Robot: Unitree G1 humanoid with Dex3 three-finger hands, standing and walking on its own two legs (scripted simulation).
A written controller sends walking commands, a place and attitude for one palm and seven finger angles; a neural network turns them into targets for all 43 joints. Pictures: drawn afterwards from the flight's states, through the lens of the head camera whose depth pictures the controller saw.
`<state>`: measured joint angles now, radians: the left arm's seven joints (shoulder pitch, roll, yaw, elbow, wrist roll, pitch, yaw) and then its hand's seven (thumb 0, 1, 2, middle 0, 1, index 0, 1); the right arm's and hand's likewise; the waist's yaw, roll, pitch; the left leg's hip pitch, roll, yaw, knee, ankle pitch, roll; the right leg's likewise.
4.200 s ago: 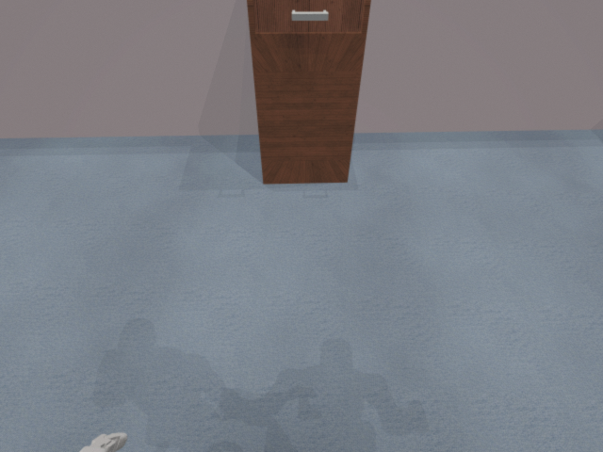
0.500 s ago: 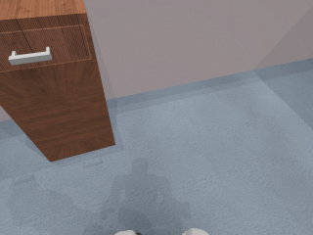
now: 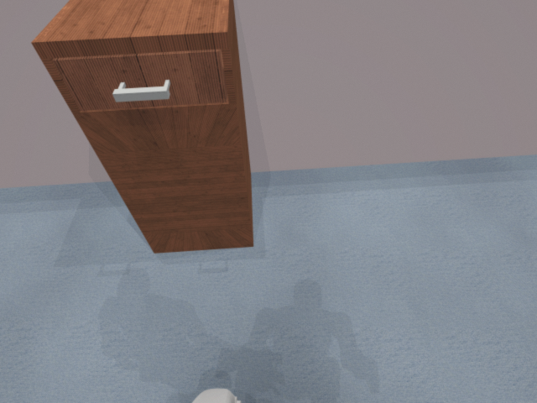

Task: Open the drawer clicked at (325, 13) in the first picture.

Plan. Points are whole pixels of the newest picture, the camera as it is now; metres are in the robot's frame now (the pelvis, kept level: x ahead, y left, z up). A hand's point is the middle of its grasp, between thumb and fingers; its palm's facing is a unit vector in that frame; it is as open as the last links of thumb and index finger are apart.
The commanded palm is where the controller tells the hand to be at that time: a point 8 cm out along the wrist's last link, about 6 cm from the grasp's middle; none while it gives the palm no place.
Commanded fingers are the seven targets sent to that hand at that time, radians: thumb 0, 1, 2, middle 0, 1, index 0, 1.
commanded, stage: take the last steps up to it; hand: left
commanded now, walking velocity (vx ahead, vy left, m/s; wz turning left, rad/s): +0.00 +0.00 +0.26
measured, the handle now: (143, 89) +0.78 +0.35 +0.04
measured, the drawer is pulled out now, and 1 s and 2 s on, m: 0.00 0.00 0.00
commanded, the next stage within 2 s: come to a stop and stand still in 1.02 s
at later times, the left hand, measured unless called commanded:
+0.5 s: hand out of the picture +0.08 +0.25 -0.17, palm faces +0.12 -0.97 -0.20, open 7.4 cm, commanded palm none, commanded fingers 0.00 0.90 0.90 -0.20 -0.30 -0.20 -0.30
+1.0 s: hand out of the picture +0.14 +0.19 -0.17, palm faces +0.21 -0.96 -0.16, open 7.3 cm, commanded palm none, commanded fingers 0.00 0.90 0.90 -0.20 -0.30 -0.20 -0.30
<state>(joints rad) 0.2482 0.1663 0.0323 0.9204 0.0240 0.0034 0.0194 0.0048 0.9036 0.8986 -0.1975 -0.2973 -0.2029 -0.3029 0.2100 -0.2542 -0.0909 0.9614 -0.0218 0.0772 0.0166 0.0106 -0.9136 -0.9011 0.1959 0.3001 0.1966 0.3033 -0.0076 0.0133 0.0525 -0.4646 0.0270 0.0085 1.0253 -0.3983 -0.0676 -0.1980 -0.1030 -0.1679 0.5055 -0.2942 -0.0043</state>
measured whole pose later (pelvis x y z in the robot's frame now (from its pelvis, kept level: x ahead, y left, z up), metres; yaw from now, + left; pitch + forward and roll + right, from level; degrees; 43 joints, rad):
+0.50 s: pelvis +0.05 +0.05 +0.00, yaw +5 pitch -1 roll +1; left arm 0.23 0.21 0.05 1.04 0.02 0.02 -0.02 0.01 0.91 0.90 -0.19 -0.30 -0.20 -0.30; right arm 0.35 -0.16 -0.03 1.07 -0.02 -0.04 -0.02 0.00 -0.93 -0.90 0.20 0.30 0.20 0.30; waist 0.00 -0.02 0.03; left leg 0.00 -0.04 0.05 0.32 -0.30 0.05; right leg -0.47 -0.11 -0.07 0.88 -0.31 0.05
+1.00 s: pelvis +0.20 +0.03 +0.00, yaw +7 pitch -1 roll -1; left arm 0.37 0.13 0.03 1.12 0.02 -0.06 0.00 0.00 0.92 0.90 -0.20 -0.30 -0.20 -0.30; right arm 0.22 -0.18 -0.06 1.06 -0.02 -0.01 0.01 0.01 -0.93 -0.90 0.19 0.30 0.20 0.30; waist 0.02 0.02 0.02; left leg -0.47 0.11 0.08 0.77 -0.23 -0.02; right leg -0.08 -0.01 -0.17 0.36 -0.26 -0.03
